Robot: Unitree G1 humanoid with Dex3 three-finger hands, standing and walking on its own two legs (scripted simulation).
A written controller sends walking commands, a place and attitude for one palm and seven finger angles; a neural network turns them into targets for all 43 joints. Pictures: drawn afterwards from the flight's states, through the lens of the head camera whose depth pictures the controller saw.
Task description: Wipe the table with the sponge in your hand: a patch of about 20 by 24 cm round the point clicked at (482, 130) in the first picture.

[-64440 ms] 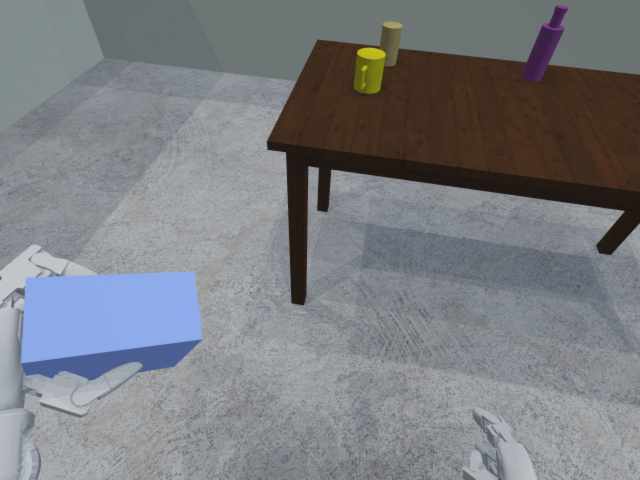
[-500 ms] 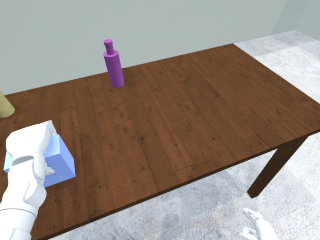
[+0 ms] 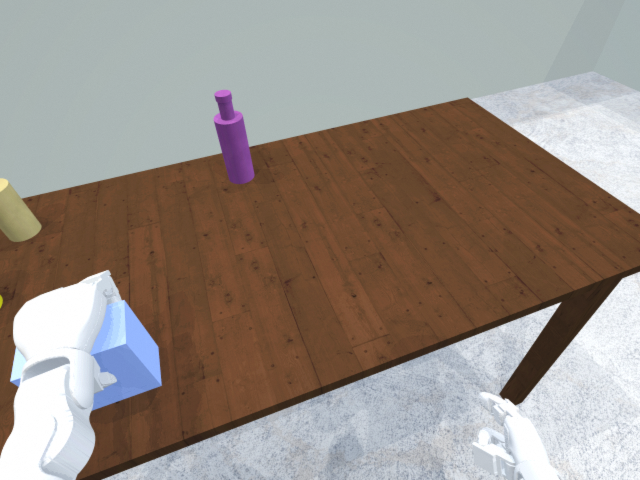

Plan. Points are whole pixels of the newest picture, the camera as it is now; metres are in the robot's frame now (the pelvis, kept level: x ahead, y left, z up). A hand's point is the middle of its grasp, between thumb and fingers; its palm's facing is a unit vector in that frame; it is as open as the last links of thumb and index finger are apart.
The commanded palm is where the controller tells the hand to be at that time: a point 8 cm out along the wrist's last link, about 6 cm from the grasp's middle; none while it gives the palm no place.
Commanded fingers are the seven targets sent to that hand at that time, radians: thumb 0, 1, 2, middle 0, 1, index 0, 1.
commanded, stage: lift the sponge slowly off the table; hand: left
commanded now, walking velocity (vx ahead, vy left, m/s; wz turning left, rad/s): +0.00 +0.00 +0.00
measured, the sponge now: (103, 368) +0.24 +0.33 +0.00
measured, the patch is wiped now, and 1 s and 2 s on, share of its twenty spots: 1.00 1.00 1.00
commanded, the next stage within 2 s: none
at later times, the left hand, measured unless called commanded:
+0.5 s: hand (89, 350) +0.23 +0.31 +0.07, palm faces +0.02 -0.08 -1.00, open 10.4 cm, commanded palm +0.19 +0.30 +0.12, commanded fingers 0.00 0.10 1.30 -1.20 -1.60 -1.20 -1.60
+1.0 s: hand (86, 348) +0.22 +0.31 +0.09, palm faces +0.02 -0.08 -1.00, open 10.4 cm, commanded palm +0.19 +0.30 +0.16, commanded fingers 0.00 0.10 1.30 -1.20 -1.60 -1.20 -1.60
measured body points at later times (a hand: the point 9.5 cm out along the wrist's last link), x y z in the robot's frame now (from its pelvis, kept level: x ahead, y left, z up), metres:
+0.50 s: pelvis -0.01 +0.00 +0.00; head -0.02 -0.03 +0.45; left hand +0.22 +0.31 +0.12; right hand +0.22 -0.22 -0.08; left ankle -0.03 +0.08 -0.74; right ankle -0.01 -0.12 -0.74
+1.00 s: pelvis -0.02 -0.01 +0.00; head -0.03 -0.04 +0.45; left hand +0.21 +0.31 +0.14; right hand +0.22 -0.22 -0.08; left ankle -0.03 +0.08 -0.74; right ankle -0.01 -0.12 -0.74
